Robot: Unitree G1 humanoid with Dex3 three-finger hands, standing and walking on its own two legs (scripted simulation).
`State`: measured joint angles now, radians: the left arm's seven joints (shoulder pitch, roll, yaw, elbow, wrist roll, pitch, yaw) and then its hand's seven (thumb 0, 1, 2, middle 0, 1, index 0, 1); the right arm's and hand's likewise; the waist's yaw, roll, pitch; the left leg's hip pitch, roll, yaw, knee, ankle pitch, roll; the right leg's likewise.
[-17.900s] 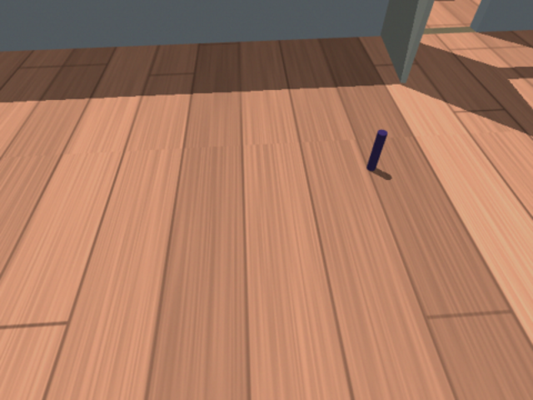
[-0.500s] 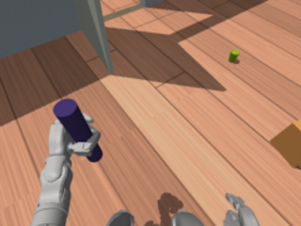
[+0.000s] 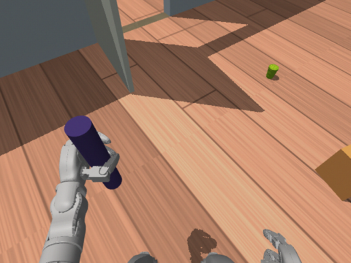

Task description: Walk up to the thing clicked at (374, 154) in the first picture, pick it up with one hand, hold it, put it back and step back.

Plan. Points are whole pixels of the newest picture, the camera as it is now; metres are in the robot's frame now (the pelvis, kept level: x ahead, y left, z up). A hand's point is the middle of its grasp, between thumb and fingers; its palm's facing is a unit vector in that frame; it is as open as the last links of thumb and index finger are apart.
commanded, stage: hold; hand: left
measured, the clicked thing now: (99, 159) +0.33 +0.18 +0.04
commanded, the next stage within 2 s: none
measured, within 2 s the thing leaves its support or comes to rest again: neither
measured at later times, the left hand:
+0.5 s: hand (104, 156) +0.33 +0.17 +0.06, palm faces +0.10 -1.00 +0.00, open 7.1 cm
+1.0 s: hand (104, 157) +0.33 +0.16 +0.06, palm faces +0.10 -1.00 +0.00, open 7.0 cm
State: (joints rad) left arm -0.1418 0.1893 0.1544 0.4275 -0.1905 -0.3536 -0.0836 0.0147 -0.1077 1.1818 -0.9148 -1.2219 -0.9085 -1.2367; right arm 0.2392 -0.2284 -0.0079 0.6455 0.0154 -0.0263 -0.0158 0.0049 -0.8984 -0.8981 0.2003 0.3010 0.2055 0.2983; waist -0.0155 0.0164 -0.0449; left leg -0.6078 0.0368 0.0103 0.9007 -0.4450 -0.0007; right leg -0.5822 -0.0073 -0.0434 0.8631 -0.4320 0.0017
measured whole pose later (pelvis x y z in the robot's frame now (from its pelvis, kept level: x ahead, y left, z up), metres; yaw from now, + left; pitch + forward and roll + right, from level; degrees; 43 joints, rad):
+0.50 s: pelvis +0.00 +0.00 +0.01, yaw +0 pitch +7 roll -1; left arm -0.13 0.18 0.14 0.41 -0.18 -0.33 -0.07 0.01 -0.10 1.18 -0.91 -1.23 -0.90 -1.24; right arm 0.23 -0.23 -0.01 0.65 0.02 -0.02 -0.02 0.00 -0.89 -0.90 0.20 0.30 0.21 0.30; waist -0.01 0.02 -0.03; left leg -0.54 0.03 0.01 0.84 -0.42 0.00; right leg -0.52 -0.01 -0.05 0.81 -0.41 0.00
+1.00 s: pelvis +0.00 +0.00 +0.01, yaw +0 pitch +6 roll -1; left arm -0.14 0.18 0.14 0.43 -0.18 -0.34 -0.07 0.01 -0.10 1.18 -0.91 -1.23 -0.90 -1.24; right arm 0.23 -0.22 -0.01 0.66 0.02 -0.03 -0.02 0.01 -0.90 -0.90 0.20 0.30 0.21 0.30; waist -0.02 0.01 -0.03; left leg -0.53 0.03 0.01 0.83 -0.41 0.00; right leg -0.51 -0.01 -0.04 0.80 -0.40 0.00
